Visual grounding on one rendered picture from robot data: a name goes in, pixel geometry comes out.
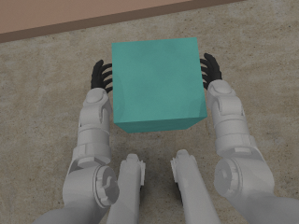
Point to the robot left upper arm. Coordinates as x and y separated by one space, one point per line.
87 195

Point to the right robot forearm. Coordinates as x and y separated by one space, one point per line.
229 121

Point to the robot right thigh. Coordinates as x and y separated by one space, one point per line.
197 205

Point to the left robot forearm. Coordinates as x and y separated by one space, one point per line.
93 132

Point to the robot right upper arm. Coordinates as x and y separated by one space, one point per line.
248 185

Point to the robot right hand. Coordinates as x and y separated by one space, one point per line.
212 70

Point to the robot thigh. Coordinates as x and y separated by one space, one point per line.
197 205
126 209

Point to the robot left thigh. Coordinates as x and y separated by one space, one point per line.
126 209

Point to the robot left hand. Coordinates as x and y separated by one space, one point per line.
98 78

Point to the carton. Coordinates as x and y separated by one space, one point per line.
157 85

